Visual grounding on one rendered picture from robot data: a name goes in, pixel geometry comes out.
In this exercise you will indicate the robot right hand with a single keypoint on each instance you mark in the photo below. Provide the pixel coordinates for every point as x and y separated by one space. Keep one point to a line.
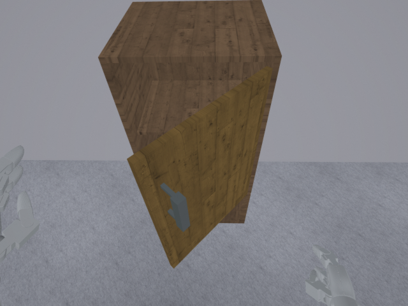
333 282

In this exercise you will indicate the cupboard door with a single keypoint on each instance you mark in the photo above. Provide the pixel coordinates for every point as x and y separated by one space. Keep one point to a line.
208 158

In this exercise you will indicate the robot left hand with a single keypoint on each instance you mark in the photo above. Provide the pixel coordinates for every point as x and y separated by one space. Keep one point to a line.
22 229

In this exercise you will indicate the handle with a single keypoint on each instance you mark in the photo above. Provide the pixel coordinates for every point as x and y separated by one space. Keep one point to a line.
179 206

